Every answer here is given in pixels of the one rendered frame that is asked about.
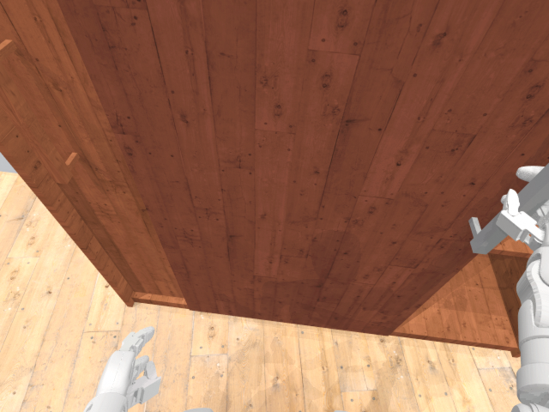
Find robot right forearm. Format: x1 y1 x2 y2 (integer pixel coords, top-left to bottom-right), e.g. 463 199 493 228
516 246 549 408

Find robot right hand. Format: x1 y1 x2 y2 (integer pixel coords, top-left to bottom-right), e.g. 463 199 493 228
496 166 549 251

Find robot left hand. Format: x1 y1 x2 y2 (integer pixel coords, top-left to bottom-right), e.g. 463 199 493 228
95 326 161 409

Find wardrobe door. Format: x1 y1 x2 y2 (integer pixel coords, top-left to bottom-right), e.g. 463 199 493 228
0 0 184 298
57 0 549 336

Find handle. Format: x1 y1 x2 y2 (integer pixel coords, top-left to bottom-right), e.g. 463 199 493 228
0 61 73 184
468 163 549 254

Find robot left forearm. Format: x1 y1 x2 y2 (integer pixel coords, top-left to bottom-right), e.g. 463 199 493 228
83 392 128 412

